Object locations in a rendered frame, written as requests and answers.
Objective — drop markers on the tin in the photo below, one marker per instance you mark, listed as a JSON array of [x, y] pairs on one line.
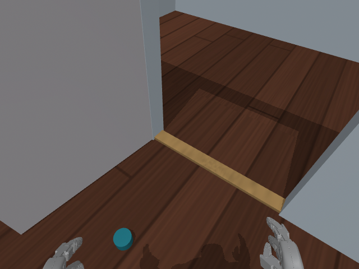
[[123, 239]]

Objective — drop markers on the right robot hand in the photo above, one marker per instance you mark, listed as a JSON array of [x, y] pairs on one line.
[[286, 250]]

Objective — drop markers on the left robot hand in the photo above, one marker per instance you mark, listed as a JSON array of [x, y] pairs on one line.
[[63, 254]]

